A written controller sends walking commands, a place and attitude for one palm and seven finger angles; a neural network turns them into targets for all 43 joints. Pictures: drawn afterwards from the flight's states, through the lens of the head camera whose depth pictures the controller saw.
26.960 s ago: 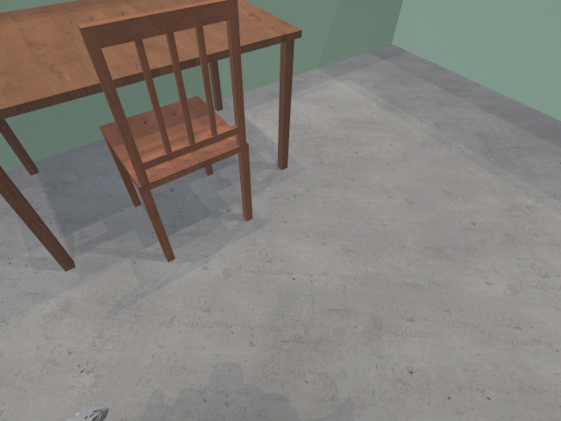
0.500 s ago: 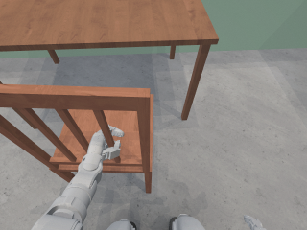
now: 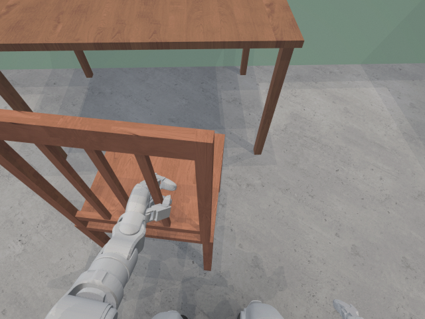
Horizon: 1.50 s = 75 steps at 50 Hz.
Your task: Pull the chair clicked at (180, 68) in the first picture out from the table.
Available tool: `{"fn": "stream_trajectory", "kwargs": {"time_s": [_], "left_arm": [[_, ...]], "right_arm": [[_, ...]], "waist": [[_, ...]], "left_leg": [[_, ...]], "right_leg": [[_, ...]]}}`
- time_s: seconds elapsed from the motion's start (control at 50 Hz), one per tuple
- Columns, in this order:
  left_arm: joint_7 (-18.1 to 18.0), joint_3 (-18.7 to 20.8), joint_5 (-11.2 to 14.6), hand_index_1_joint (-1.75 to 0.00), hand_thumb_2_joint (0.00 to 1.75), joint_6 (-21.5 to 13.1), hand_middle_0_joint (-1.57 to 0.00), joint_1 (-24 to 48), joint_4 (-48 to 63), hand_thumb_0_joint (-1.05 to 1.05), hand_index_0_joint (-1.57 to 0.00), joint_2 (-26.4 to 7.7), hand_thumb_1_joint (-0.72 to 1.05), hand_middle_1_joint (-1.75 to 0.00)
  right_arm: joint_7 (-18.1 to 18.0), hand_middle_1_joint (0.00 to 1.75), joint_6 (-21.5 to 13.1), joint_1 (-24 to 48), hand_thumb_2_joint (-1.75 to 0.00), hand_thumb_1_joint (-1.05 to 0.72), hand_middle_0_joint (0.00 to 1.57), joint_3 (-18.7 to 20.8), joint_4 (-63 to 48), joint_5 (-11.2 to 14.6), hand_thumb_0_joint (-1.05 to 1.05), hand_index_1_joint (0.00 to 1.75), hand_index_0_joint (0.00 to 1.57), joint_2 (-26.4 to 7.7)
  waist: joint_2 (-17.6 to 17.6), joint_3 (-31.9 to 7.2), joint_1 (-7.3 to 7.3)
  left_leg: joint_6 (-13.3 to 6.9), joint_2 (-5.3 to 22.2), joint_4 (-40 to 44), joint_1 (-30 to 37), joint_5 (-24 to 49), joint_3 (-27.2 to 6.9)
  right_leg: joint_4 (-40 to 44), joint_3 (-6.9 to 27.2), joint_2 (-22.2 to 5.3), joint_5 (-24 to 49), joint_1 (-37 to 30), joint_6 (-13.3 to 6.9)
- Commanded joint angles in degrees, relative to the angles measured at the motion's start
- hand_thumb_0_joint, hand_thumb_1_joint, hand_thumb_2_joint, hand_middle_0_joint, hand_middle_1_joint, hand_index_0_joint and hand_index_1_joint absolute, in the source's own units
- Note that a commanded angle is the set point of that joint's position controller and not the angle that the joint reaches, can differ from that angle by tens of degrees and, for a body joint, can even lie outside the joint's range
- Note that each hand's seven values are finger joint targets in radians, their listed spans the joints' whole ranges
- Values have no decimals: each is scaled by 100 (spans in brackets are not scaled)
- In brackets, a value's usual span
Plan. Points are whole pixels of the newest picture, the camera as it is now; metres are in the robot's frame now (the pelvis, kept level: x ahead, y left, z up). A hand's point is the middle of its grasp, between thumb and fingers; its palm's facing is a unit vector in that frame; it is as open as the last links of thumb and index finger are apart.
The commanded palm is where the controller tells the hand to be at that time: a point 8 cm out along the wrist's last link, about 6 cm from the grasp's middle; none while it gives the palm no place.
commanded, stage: step backward, pulling the chair out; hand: left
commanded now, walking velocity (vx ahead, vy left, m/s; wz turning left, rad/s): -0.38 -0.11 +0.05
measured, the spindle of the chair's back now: (119, 192) +0.37 +0.21 -0.06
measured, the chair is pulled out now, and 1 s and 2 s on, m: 0.39 0.58 0.58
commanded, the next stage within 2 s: stop walking, hand still on the chair in 0.42 s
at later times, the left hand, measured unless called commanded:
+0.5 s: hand (164, 265) +0.22 +0.10 -0.06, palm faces -0.10 -0.98 -0.16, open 5.1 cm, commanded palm +0.22 +0.15 -0.06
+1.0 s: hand (160, 310) +0.15 +0.10 -0.06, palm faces -0.14 -0.98 -0.17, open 5.1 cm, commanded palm +0.14 +0.15 -0.04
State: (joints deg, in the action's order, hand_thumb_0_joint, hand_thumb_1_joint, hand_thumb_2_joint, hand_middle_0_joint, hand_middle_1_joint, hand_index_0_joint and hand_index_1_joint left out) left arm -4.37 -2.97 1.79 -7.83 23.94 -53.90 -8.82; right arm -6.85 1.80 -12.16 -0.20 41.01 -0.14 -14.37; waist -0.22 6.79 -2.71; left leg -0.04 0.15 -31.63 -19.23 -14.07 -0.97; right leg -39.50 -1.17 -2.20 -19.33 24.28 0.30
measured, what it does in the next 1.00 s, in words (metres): walks backwards: right foot, then left foot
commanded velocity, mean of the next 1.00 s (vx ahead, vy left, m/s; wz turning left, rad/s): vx -0.10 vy -0.01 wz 0.03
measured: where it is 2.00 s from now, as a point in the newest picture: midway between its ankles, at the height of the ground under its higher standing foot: outside the picture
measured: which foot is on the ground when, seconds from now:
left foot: down 0.00-0.18, up 0.20-0.34, down 0.36-1.00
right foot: up 0.00-0.08, down 0.10-0.38, up 0.40-0.52, down 0.54-1.00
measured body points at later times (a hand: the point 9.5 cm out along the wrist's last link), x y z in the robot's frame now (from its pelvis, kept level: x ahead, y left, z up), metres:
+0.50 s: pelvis -0.11 +0.00 +0.00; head -0.05 -0.01 +0.45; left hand +0.22 +0.15 -0.05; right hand -0.02 -0.26 -0.12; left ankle -0.08 +0.12 -0.73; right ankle -0.08 -0.13 -0.72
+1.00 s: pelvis -0.12 +0.01 +0.00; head -0.13 +0.00 +0.45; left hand +0.15 +0.15 -0.05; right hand -0.03 -0.24 -0.12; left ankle -0.08 +0.12 -0.73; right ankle -0.10 -0.14 -0.73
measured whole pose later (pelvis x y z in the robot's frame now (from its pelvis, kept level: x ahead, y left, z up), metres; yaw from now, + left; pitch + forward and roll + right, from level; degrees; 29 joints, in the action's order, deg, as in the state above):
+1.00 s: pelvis -0.12 +0.01 +0.00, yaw -2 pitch -2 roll +0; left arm -4.3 -6.7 1.1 -6.1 7.4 -46.5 -5.9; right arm -7.5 -0.4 -15.3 -2.4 41.7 0.6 -12.4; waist 1.1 1.1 -2.8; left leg -0.2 0.5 -28.1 -14.0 -12.1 1.5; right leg -28.3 -0.8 -3.0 -12.9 13.3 1.8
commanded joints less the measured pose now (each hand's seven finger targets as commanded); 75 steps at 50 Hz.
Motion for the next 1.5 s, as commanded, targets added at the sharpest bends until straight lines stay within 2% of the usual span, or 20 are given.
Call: {"fn": "stream_trajectory", "kwargs": {"time_s": [0.0,0.04,0.08,0.12,0.14,0.16,0.2,0.3,0.34,0.4,0.46,0.5,0.52,0.58,0.64,0.68,0.8,0.92,1.08,1.48], "left_arm": [[-89,43,-172,-145,90,-584,-50,1836,1053,0,-50,-415,90,-145],[-38,84,-214,-145,90,-638,-50,1817,886,0,-50,-520,90,-145],[-7,173,-235,-145,90,-715,-50,1836,861,0,-50,-707,90,-145],[-53,395,-166,-145,90,-708,-50,1537,820,0,-50,-1114,90,-145],[-69,485,-132,-145,90,-699,-50,1529,861,0,-50,-1260,90,-145],[-54,505,-114,-145,90,-644,-50,1424,869,0,-50,-1280,90,-145],[-45,529,-137,-145,90,-504,-50,1310,837,0,-50,-1170,90,-145],[-79,255,-38,-145,90,-245,-50,1127,899,0,-50,-783,90,-145],[-67,55,12,-145,90,-237,-50,1403,1127,0,-50,-629,90,-145],[3,-170,-10,-145,90,-341,-50,2025,1380,0,-50,-218,90,-145],[-19,-65,-41,-145,90,-358,-50,1856,946,0,-50,-309,90,-145],[43,-63,-88,-145,90,-434,-50,1892,815,0,-50,-419,90,-145],[65,14,-76,-145,90,-493,-50,1803,1714,0,-50,-685,90,-145],[-44,228,-2,-145,90,-282,-50,1285,1635,0,-50,-875,90,-145],[-99,237,-6,-145,90,-141,-50,1047,1606,0,-50,-872,90,-145],[-124,220,-44,-145,90,-100,-50,983,1547,0,-50,-799,90,-145],[-86,24,-55,-145,90,-165,-50,544,1692,0,-50,-459,90,-145],[-61,-198,-56,-145,90,-257,-50,-11,2033,0,-50,-253,90,-145],[-81,-303,-141,-145,90,-212,-50,-625,2453,0,-50,-192,90,-145],[-96,-198,-52,-145,90,-11,-50,-1329,3007,0,-50,-310,90,-145]], "right_arm": [[127,30,-290,-346,-90,-90,20,265,-396,12,0,30,20,-702],[148,30,-302,-296,-90,-90,20,262,-388,20,0,30,20,-741],[126,30,-302,-32,-90,-90,20,242,-477,41,0,30,20,-691],[11,30,-236,-237,-90,-90,20,303,-459,121,0,30,20,-733],[-28,30,-237,-128,-90,-90,20,312,-527,168,0,30,20,-675],[-46,30,-244,114,-90,-90,20,278,-640,196,0,30,20,-653],[-77,30,-251,322,-90,-90,20,158,-643,138,0,30,20,-579],[-176,30,-224,-8,-90,-90,20,51,-483,147,0,30,20,-641],[-197,30,-158,45,-90,-90,20,152,-625,112,0,30,20,-881],[-56,30,-115,190,-90,-90,20,95,-711,17,0,30,20,-575],[45,30,-191,-223,-90,-90,20,197,-533,68,0,30,20,-709],[40,30,-233,-126,-90,-90,20,187,-590,139,0,30,20,-675],[30,30,-287,71,-90,-90,20,154,-781,147,0,30,20,-633],[-75,30,-300,80,-90,-90,20,128,-815,218,0,30,20,-565],[-95,30,-340,131,-90,-90,20,47,-757,202,0,30,20,-524],[-107,30,-334,169,-90,-90,20,15,-756,162,0,30,20,-480],[-129,30,-397,264,-90,-90,20,-43,-679,77,0,30,20,-383],[-119,30,-511,361,-90,-90,20,-100,-736,95,0,30,20,-381],[-56,30,-629,269,-90,-90,20,-46,-741,39,0,30,20,-430],[-92,30,-318,525,-90,-90,20,-69,-984,85,0,30,20,-359]], "waist": [[1047,-2487,14],[964,-2393,10],[1156,-2127,64],[91,-2614,-25],[-480,-2831,-18],[-648,-2723,97],[-692,-2478,226],[-848,-2446,36],[549,-2108,112],[1743,-2095,134],[895,-2206,112],[429,-2250,78],[587,-2129,153],[-246,-2570,110],[51,-1976,104],[-315,-1738,95],[-318,-1310,96],[589,-1137,194],[149,-1883,210],[132,-1740,180]], "left_leg": [[-735,1795,77,2535,5598,-1274],[-557,1662,-56,2053,5056,-1089],[-323,1392,86,918,3336,-805],[-25,913,-163,605,2350,-315],[155,525,-701,347,918,-51],[232,173,-1368,7,-838,-76],[221,81,-2117,-423,-1542,-522],[164,273,413,552,-159,-155],[-315,1174,1128,792,1735,-918],[-795,1753,1132,609,2296,-1425],[-683,1608,209,1441,3691,-1164],[-306,1225,35,989,2714,-734],[-180,1024,295,618,1728,-643],[-1,575,218,854,453,-144],[-51,406,366,1111,-648,-85],[-72,326,203,1094,-794,-65],[-164,381,461,1009,-700,-257],[-342,706,1434,617,-266,-692],[-178,704,902,1496,1834,-339],[-124,647,784,1549,1849,-201]], "right_leg": [[547,126,-5,55,-306,-92],[1128,195,-99,1219,-924,-113],[1243,283,-345,2140,-1468,-183],[1285,639,-752,3797,-2143,-268],[1407,1021,-1234,4392,-2331,-469],[1670,1350,-1716,4625,-2123,-712],[1723,1371,-2051,3962,-1876,-1023],[1273,510,-1301,3373,-1824,-457],[705,45,-347,1643,-1153,72],[-463,63,-49,-523,-784,-18],[904,162,-51,594,-1014,-59],[1468,345,-375,2348,-1630,-111],[1423,382,-529,2228,-1765,-149],[1712,733,-783,1099,-1746,-241],[2205,755,-740,-1088,-801,-230],[2335,728,-755,-1681,-466,-213],[2171,487,-633,-1488,-331,-176],[1585,129,-243,-50,-1004,-63],[1585,168,-397,1620,-1392,-87],[1759,173,-547,2128,-1529,-146]]}}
